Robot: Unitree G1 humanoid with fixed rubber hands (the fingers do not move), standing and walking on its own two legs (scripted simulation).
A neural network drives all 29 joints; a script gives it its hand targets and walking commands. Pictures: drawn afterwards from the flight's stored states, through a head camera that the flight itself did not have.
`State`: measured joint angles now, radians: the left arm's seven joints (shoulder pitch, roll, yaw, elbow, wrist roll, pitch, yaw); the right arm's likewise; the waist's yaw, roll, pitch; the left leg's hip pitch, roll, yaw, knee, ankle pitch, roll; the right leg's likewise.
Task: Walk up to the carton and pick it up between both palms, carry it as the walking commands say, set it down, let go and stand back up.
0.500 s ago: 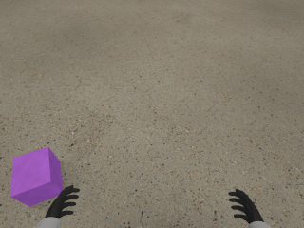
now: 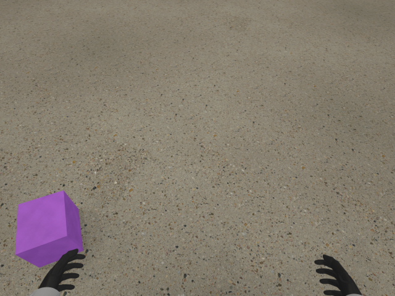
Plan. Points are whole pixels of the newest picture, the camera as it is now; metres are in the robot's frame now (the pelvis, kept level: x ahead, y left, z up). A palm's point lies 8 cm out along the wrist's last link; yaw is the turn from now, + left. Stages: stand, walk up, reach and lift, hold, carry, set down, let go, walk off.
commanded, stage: stand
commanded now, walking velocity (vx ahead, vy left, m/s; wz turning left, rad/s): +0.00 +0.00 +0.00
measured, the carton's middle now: (51, 228) +0.48 +0.69 -0.65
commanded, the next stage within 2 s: walk up in 1.52 s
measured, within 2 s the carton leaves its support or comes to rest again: neither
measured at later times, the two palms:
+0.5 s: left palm out of the picture +0.12 +0.30 -0.07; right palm out of the picture +0.12 -0.31 -0.07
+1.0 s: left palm out of the picture +0.10 +0.31 -0.08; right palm out of the picture +0.10 -0.31 -0.08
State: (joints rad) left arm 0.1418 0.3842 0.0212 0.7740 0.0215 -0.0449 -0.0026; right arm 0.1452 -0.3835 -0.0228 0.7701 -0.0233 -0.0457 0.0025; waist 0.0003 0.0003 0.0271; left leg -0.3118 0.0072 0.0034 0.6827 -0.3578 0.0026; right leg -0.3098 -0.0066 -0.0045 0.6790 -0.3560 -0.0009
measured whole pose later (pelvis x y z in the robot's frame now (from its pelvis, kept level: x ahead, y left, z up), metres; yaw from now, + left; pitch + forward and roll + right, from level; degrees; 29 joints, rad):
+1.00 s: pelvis +0.00 +0.00 +0.03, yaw +0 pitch -2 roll +0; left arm 0.08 0.40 0.00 1.05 0.01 -0.02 0.00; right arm 0.08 -0.39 0.00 1.05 -0.01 -0.02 0.00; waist 0.00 0.00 0.04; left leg -0.14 0.01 0.01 0.36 -0.19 0.00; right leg -0.14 -0.01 0.00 0.36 -0.19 0.00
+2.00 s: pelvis +0.02 +0.06 +0.00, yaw +17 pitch -2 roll -2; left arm 0.19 0.55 0.14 0.82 0.05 -0.05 0.01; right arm 0.17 -0.50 -0.10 0.75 -0.03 0.04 0.16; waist 0.00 0.00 0.08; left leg -0.42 0.10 0.03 0.66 -0.26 0.01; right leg -0.15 -0.19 -0.25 0.62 -0.41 0.05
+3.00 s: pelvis +0.20 +0.26 -0.02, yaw +54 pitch -2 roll +1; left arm 0.31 0.47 0.05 0.64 0.03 -0.08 0.02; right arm 0.30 -0.49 -0.07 0.64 0.00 0.01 0.00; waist 0.01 0.03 0.10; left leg -0.48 -0.08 -0.09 1.09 -0.55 0.02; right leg -0.43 -0.11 -0.08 0.83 -0.36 -0.01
